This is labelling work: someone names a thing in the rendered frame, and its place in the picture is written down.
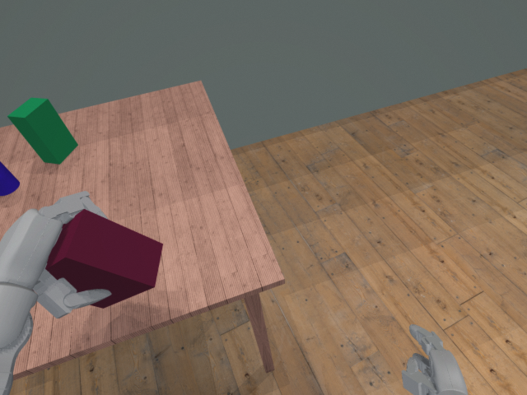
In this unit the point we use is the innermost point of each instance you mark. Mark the robot left forearm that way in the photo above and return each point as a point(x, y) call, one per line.
point(16, 325)

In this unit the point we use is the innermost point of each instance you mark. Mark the robot right hand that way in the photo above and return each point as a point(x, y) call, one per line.
point(440, 372)

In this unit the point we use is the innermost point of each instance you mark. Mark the table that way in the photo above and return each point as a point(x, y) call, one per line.
point(159, 164)

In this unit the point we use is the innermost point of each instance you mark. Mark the sponge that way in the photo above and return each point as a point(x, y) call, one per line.
point(93, 252)

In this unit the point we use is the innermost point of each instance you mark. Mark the robot left hand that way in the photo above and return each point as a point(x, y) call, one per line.
point(25, 250)

